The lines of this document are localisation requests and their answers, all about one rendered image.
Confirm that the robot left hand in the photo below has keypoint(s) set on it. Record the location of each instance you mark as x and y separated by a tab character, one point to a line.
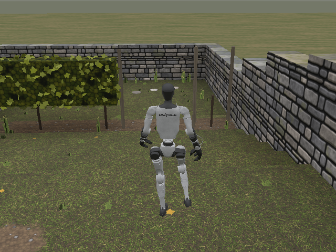
144	145

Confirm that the robot right hand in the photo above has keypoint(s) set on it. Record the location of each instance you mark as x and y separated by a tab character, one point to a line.
198	152

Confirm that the robot right foot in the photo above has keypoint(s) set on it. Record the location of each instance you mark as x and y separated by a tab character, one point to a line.
187	202

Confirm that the robot right forearm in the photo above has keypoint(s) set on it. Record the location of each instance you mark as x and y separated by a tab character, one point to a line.
194	140

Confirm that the robot right upper arm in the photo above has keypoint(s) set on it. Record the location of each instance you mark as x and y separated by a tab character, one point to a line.
187	120

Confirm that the robot left upper arm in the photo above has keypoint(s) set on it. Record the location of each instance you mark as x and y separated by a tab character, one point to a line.
148	119

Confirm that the robot left forearm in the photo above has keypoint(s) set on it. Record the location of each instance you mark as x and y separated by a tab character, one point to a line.
143	136

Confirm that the humanoid robot torso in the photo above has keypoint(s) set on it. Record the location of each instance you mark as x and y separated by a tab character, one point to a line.
167	121

